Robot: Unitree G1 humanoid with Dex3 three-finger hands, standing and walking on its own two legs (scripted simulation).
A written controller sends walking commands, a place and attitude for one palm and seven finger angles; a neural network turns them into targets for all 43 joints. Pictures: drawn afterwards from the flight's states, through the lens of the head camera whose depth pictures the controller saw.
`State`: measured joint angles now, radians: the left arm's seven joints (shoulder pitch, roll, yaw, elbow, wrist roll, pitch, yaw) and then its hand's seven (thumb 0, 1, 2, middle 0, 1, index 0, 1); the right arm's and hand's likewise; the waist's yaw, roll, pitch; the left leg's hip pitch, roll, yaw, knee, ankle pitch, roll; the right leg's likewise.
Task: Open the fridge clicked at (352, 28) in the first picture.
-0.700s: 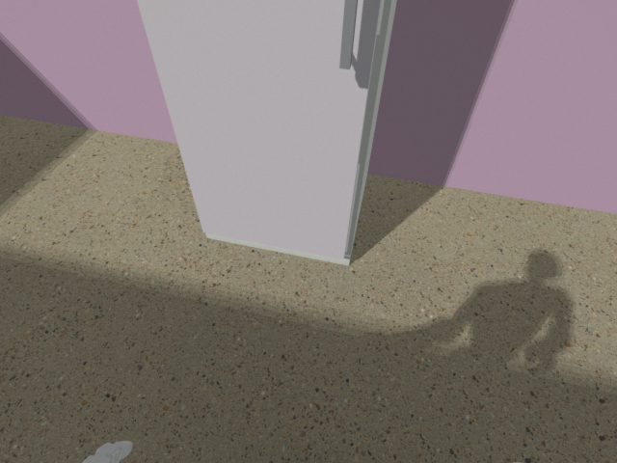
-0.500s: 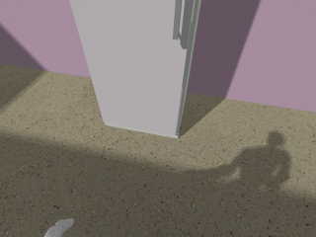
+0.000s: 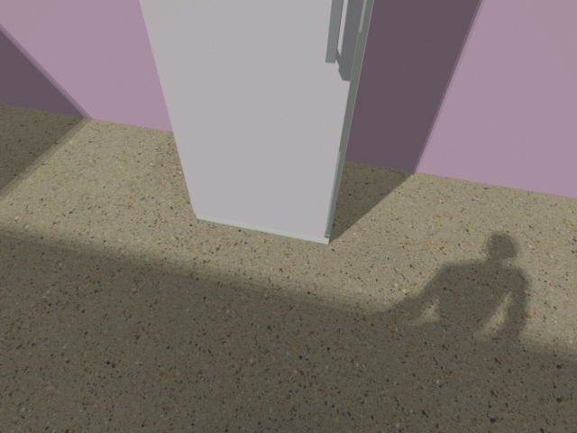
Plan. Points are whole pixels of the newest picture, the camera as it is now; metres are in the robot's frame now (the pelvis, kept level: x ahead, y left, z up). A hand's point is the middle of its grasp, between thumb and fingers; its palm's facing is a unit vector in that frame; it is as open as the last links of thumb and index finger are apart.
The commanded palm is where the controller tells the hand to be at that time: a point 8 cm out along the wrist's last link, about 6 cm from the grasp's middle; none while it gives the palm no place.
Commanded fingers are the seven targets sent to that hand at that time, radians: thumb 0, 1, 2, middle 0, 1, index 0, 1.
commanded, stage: stand and wait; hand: right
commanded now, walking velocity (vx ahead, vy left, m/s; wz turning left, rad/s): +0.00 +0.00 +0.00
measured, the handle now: out of the picture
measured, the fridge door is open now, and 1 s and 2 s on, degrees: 0 0 0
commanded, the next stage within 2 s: look at it before walking up in 0.14 s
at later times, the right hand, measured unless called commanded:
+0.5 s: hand out of the picture +0.09 -0.24 -0.15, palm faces -0.04 +0.94 -0.33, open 7.4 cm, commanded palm none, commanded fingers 0.00 -0.90 -0.90 0.20 0.30 0.20 0.30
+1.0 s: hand out of the picture +0.08 -0.24 -0.16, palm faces -0.04 +0.94 -0.33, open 7.4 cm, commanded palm none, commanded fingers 0.00 -0.90 -0.90 0.20 0.30 0.20 0.30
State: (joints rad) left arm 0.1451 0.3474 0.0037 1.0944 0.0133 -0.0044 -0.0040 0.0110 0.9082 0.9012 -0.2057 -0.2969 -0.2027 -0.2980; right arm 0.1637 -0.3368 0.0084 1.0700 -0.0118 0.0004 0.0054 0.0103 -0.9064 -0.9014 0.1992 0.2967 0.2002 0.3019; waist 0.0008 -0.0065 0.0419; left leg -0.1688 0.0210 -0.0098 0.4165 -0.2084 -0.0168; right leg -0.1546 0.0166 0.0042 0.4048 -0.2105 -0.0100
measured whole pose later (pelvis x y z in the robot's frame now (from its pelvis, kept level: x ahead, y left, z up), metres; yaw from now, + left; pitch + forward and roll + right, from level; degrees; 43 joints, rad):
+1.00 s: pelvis +0.01 +0.00 +0.00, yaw +3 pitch -2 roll +0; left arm 0.10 0.32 0.01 1.07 0.01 0.00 0.02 0.01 0.91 0.90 -0.20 -0.30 -0.20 -0.30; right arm 0.16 -0.32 -0.01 1.05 -0.01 0.02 -0.01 0.01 -0.91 -0.90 0.20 0.30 0.20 0.30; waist -0.02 0.00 0.04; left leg -0.18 0.00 -0.05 0.43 -0.21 -0.02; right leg -0.14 0.00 -0.04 0.40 -0.23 -0.01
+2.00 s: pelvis +0.06 -0.03 +0.00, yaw +35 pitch -1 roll +3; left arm 0.41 0.17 0.01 0.99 0.01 -0.05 0.04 0.01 0.91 0.90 -0.20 -0.30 -0.20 -0.30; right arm 0.26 -0.29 -0.12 0.93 -0.04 0.05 0.04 0.01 -0.91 -0.90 0.19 0.30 0.19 0.30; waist -0.01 0.05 0.00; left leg -0.67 0.02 -0.05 1.24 -0.15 -0.05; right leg -0.01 -0.03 -0.18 0.36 -0.33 -0.05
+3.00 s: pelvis +0.31 +0.16 -0.01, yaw +71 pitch -2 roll +2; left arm 0.13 0.15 0.01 0.87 0.02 -0.02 0.02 0.01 0.91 0.90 -0.21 -0.30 -0.20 -0.30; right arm 0.31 -0.26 -0.11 0.96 -0.02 0.05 0.02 0.01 -0.91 -0.90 0.19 0.30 0.19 0.30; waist -0.06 0.05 0.08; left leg -0.49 0.03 0.01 1.27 -0.41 -0.06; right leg -0.26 -0.11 -0.22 0.55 -0.26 -0.04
